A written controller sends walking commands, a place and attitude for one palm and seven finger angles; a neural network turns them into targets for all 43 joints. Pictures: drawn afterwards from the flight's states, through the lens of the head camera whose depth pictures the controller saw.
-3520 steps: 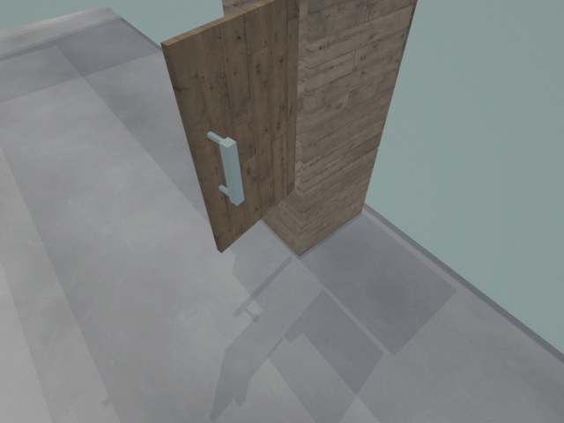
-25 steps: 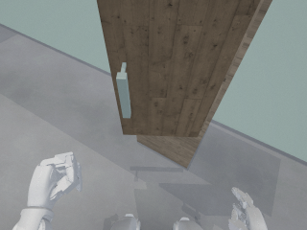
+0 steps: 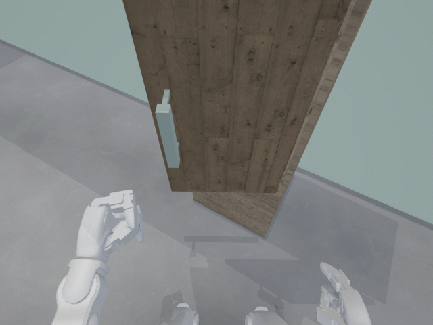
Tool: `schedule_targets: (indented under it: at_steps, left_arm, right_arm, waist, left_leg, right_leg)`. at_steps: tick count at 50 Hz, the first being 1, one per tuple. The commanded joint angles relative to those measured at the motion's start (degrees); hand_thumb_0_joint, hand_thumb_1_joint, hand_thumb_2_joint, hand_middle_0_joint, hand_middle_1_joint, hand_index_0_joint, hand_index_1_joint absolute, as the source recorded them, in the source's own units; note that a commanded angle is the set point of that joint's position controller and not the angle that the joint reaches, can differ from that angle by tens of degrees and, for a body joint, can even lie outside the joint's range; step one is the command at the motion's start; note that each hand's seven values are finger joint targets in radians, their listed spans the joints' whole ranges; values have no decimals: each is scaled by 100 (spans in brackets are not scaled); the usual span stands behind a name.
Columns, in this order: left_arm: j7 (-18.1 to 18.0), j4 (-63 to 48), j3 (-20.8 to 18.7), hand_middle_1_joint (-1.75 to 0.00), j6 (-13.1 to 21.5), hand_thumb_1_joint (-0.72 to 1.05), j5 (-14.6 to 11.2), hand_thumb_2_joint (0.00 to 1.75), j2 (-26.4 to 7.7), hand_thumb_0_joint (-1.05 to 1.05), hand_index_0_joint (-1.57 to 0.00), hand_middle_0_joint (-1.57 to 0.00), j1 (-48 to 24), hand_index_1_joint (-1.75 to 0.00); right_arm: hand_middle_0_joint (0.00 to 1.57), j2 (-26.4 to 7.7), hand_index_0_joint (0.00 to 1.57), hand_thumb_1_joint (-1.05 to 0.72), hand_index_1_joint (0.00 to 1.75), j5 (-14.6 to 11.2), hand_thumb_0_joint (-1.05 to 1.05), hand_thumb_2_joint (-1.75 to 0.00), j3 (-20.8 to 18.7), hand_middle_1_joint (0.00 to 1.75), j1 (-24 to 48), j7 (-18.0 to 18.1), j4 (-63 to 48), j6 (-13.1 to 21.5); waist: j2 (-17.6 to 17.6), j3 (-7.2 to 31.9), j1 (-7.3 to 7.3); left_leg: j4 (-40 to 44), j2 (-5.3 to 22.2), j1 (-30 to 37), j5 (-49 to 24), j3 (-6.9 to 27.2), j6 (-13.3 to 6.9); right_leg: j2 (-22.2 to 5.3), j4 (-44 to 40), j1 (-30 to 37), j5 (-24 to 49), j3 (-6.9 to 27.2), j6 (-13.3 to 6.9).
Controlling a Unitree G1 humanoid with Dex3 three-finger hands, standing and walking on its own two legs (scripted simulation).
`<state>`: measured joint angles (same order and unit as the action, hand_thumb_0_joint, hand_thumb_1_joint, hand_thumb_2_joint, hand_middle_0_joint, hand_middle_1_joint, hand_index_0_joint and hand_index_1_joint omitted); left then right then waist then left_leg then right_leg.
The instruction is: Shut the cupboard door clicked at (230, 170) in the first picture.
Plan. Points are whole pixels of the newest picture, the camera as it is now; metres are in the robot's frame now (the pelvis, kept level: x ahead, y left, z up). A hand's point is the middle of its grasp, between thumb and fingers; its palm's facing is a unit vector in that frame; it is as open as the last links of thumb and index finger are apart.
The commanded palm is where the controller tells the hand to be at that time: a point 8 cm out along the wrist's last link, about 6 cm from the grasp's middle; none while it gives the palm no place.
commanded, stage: bring the fist close to the handle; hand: left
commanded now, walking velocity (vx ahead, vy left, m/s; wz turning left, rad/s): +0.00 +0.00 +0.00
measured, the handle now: (170, 131) +0.49 +0.13 +0.05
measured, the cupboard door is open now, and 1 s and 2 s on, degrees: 29 29 14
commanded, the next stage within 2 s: push the door shut along its arc in 1.06 s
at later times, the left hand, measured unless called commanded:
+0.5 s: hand (171, 188) +0.34 +0.10 +0.06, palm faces +0.01 -1.00 -0.03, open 3.1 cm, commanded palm +0.33 +0.15 +0.05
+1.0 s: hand (179, 171) +0.39 +0.09 +0.05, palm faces +0.04 -1.00 -0.03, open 3.1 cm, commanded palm +0.36 +0.14 +0.05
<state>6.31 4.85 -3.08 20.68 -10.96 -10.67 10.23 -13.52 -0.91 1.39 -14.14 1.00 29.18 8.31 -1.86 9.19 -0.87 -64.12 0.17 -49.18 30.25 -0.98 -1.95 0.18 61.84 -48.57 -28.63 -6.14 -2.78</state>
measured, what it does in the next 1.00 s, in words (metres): stands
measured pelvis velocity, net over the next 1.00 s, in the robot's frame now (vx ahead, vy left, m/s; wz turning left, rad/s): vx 0.00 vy -0.01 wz -0.02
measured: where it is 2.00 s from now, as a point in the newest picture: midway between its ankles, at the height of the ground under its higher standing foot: outside the picture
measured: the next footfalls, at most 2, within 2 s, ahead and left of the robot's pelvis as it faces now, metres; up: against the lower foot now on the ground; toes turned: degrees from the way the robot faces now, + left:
none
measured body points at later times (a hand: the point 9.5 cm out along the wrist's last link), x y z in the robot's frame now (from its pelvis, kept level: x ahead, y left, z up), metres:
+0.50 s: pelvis +0.00 -0.01 +0.01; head +0.06 -0.02 +0.45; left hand +0.34 +0.16 +0.06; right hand +0.14 -0.25 -0.10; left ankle +0.01 +0.10 -0.66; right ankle +0.02 -0.09 -0.66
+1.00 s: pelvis +0.00 -0.01 +0.01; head +0.07 -0.02 +0.45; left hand +0.38 +0.15 +0.06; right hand +0.08 -0.27 -0.11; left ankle +0.01 +0.10 -0.66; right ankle +0.02 -0.09 -0.66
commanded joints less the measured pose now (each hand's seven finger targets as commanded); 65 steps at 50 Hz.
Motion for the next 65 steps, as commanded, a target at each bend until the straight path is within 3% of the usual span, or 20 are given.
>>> schedule_targets:
  at_steps: [1, 6, 10, 19, 22, 25, 31, 33, 35, 37, 39, 45, 47, 49, 50, 53, 55, 57, 59, 65]
  left_arm:
    - [-278, -987, -274, -150, 353, 90, 22, 90, -463, 0, -130, -130, -841, -150]
    - [-408, -694, 15, -150, 488, 90, 154, 90, -246, 0, -130, -130, -1406, -150]
    - [-516, -401, -131, -150, 531, 90, 207, 90, -398, 0, -130, -130, -1826, -150]
    - [-745, 215, 8, -150, 630, 90, 294, 90, -165, 0, -130, -130, -2748, -150]
    - [-791, 598, -41, -150, 601, 90, 332, 90, -197, 0, -130, -130, -3054, -150]
    - [-858, 897, 29, -150, 628, 90, 384, 90, -145, 0, -130, -130, -3668, -150]
    - [-1019, 1544, -200, -150, 791, 90, 438, 90, -249, 0, -130, -130, -4458, -150]
    - [-1044, 1703, -100, -150, 853, 90, 472, 90, -124, 0, -130, -130, -4820, -150]
    - [-1054, 1904, -362, -150, 864, 90, 473, 90, -308, 0, -130, -130, -4346, -150]
    - [-1020, 2022, -231, -150, 842, 90, 470, 90, -122, 0, -130, -130, -4303, -150]
    - [-1012, 2156, -302, -150, 842, 90, 475, 90, -218, 0, -130, -130, -4424, -150]
    - [-999, 1907, -416, -150, 1128, 90, 430, 90, -372, 0, -130, -130, -4917, -150]
    - [-963, 2034, -214, -150, 1180, 90, 463, 90, -172, 0, -130, -130, -4940, -150]
    - [-943, 2036, -131, -150, 1218, 90, 465, 90, -84, 0, -130, -130, -5011, -150]
    - [-964, 2126, -298, -150, 1187, 90, 454, 90, -242, 0, -130, -130, -4854, -150]
    - [-948, 2286, -302, -150, 1127, 90, 449, 90, -227, 0, -130, -130, -4847, -150]
    - [-959, 2132, -268, -150, 1135, 90, 466, 90, -228, 0, -130, -130, -5059, -150]
    - [-998, 2112, -306, -150, 1148, 90, 467, 90, -201, 0, -130, -130, -4915, -150]
    - [-986, 2296, -345, -150, 1123, 90, 454, 90, -243, 0, -130, -130, -4814, -150]
    - [-829, 2779, -322, -150, 1220, 90, 546, 90, -435, 0, -130, -130, -6215, -150]
  right_arm:
    - [20, -731, 20, -90, 30, 27, 0, -90, -306, 30, 172, 16, -849, 218]
    - [20, -731, 20, -90, 30, 46, 0, -90, -329, 30, 161, -36, -757, 157]
    - [20, -759, 20, -90, 30, 50, 0, -90, -347, 30, 124, -46, -641, 77]
    - [20, -707, 20, -90, 30, 66, 0, -90, -374, 30, 79, -107, -452, -78]
    - [20, -713, 20, -90, 30, 63, 0, -90, -375, 30, 17, -116, -382, -160]
    - [20, -722, 20, -90, 30, 71, 0, -90, -369, 30, 12, -114, -332, -229]
    - [20, -705, 20, -90, 30, 106, 0, -90, -384, 30, -95, -127, -160, -300]
    - [20, -690, 20, -90, 30, 120, 0, -90, -390, 30, -141, -152, -107, -319]
    - [20, -729, 20, -90, 30, 131, 0, -90, -418, 30, -228, -180, -161, -369]
    - [20, -700, 20, -90, 30, 122, 0, -90, -408, 30, -248, -218, -184, -423]
    - [20, -722, 20, -90, 30, 117, 0, -90, -413, 30, -271, -216, -181, -471]
    - [20, -728, 20, -90, 30, 131, 0, -90, -428, 30, -309, -168, -141, -486]
    - [20, -717, 20, -90, 30, 126, 0, -90, -438, 30, -303, -178, -87, -476]
    - [20, -727, 20, -90, 30, 132, 0, -90, -457, 30, -345, -192, -44, -462]
    - [20, -763, 20, -90, 30, 138, 0, -90, -469, 30, -385, -178, -54, -472]
    - [20, -752, 20, -90, 30, 127, 0, -90, -456, 30, -370, -178, -40, -510]
    - [20, -762, 20, -90, 30, 129, 0, -90, -447, 30, -386, -172, -78, -519]
    - [20, -741, 20, -90, 30, 148, 0, -90, -463, 30, -376, -181, -81, -534]
    - [20, -750, 20, -90, 30, 138, 0, -90, -442, 30, -362, -185, -103, -549]
    - [20, -795, 20, -90, 30, 127, 0, -90, -419, 30, -424, -108, 61, -551]
  waist:
    - [113, 1314, -22]
    - [243, 1306, -125]
    - [272, 1336, -127]
    - [221, 1709, -138]
    - [434, 1590, -183]
    - [400, 1438, -280]
    - [296, 1782, -292]
    - [258, 1896, -347]
    - [316, 2046, -178]
    - [363, 1986, -203]
    - [598, 1806, -261]
    - [416, 1885, -304]
    - [364, 1862, -374]
    - [192, 1950, -358]
    - [284, 1945, -323]
    - [438, 1842, -338]
    - [156, 1867, -333]
    - [269, 2029, -293]
    - [502, 1839, -293]
    - [186, 1623, -581]
  left_leg:
    - [1009, -57, 775, -1642, 272, 70]
    - [981, -49, 789, -1592, 241, 63]
    - [986, -52, 758, -1590, 225, 58]
    - [967, -68, 915, -1792, 137, 62]
    - [984, -70, 795, -1766, 125, 61]
    - [997, -72, 745, -1563, 128, 47]
    - [952, -83, 750, -1634, 85, 51]
    - [938, -87, 737, -1661, 78, 60]
    - [981, -93, 749, -1864, 64, 60]
    - [1015, -96, 737, -1864, 22, 60]
    - [1044, -98, 576, -1634, -5, 52]
    - [1045, -104, 651, -1549, 5, 19]
    - [1051, -81, 768, -1540, 13, 31]
    - [1048, -85, 886, -1592, 40, 39]
    - [1041, -78, 877, -1690, 58, 27]
    - [1076, -88, 751, -1586, 25, 36]
    - [1113, -89, 890, -1654, 63, 35]
    - [1094, -74, 964, -1776, 52, 46]
    - [1122, -85, 772, -1617, 42, 46]
    - [1035, -80, 790, -1250, 153, 30]
  right_leg:
    - [20, -906, 1129, 1452, 432, 138]
    - [-5, -931, 1081, 1476, 483, 157]
    - [-15, -962, 1148, 1508, 532, 150]
    - [-48, -979, 1335, 1893, 628, 178]
    - [-62, -1025, 1405, 1973, 663, 197]
    - [-67, -1097, 1253, 1723, 694, 202]
    - [-71, -1071, 1363, 1912, 773, 208]
    - [-70, -1021, 1350, 1980, 764, 216]
    - [-44, -996, 1601, 2246, 753, 189]
    - [-45, -1031, 1587, 2330, 741, 211]
    - [-66, -1156, 1592, 2080, 809, 248]
    - [-51, -1191, 1609, 1936, 873, 234]
    - [-33, -1157, 1422, 1921, 792, 230]
    - [-17, -1110, 1350, 1934, 744, 201]
    - [4, -1090, 1384, 2044, 727, 197]
    - [-23, -1159, 1417, 1977, 766, 231]
    - [6, -1088, 1350, 1986, 687, 184]
    - [4, -1061, 1409, 2140, 681, 199]
    - [-5, -1137, 1476, 2009, 711, 216]
    - [30, -1091, 901, 1524, 690, 189]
